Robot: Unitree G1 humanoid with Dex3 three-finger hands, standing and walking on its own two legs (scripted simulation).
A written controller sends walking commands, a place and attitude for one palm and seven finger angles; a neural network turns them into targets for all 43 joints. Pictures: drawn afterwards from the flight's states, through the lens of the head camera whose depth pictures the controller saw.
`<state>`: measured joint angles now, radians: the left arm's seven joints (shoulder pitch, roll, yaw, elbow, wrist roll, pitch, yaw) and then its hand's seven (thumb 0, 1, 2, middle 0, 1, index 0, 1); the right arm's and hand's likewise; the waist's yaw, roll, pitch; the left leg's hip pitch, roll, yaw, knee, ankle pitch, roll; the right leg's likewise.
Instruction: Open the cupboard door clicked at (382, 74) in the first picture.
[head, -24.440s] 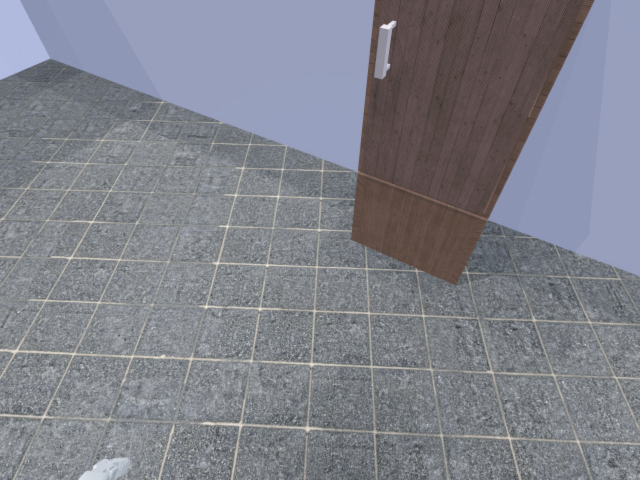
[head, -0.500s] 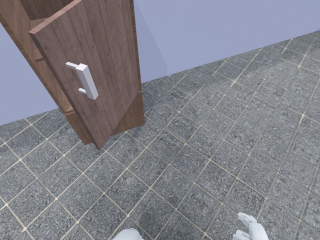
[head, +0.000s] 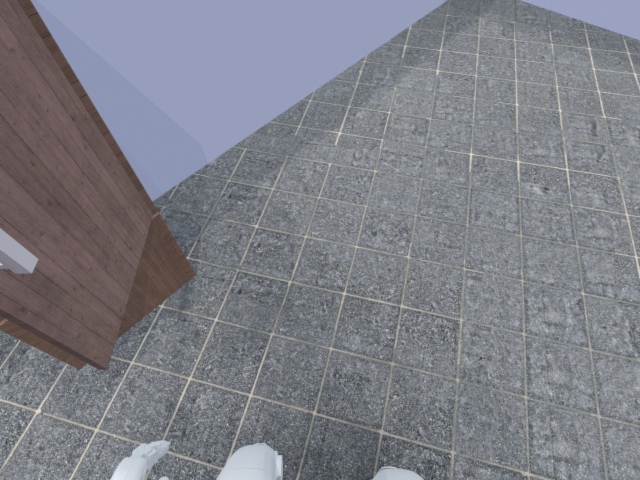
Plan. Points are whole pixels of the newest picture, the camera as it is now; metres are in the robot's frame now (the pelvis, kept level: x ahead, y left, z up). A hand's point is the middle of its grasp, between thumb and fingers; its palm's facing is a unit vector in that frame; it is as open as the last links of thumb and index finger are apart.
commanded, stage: walk to a spot facing it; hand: left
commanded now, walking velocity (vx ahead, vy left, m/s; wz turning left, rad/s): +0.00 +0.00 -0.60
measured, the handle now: out of the picture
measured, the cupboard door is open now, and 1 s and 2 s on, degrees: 43 43 43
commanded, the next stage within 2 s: turn to face it in 1.72 s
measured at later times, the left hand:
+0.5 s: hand (249, 387) +0.25 +0.13 -0.15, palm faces -0.37 -0.91 -0.16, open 7.4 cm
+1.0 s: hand (306, 329) +0.35 +0.05 -0.17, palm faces -0.44 -0.88 -0.18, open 7.3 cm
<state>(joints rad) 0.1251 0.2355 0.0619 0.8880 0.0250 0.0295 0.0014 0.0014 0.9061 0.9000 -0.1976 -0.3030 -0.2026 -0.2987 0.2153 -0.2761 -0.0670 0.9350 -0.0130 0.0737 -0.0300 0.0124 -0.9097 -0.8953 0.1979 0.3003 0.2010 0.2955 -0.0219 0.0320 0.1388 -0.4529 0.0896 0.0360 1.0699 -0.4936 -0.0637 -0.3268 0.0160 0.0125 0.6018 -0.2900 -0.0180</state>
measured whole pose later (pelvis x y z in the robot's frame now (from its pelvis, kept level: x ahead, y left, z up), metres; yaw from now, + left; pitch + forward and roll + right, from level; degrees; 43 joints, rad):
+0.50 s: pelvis +0.08 -0.01 +0.01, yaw -20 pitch +2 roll -1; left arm 0.11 0.21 0.08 0.92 0.03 0.04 -0.07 0.01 0.91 0.90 -0.20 -0.30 -0.20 -0.30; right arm 0.43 -0.17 -0.02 0.98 -0.04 -0.04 -0.02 0.01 -0.91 -0.90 0.20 0.30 0.20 0.30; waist -0.05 -0.01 0.07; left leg -0.09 0.13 0.26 0.39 -0.32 -0.04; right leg -0.55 -0.08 -0.08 0.84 -0.28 0.01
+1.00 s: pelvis +0.27 -0.12 +0.00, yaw -31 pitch +1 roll -1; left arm 0.33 0.20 0.06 1.05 0.02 -0.05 -0.01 0.00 0.92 0.90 -0.20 -0.30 -0.20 -0.30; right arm 0.08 -0.19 -0.05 0.91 -0.03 -0.03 0.02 0.01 -0.91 -0.90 0.20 0.30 0.20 0.30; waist 0.03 -0.02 0.07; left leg -0.46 0.06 0.09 0.61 -0.22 -0.03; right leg -0.04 0.04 0.01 0.42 -0.39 -0.03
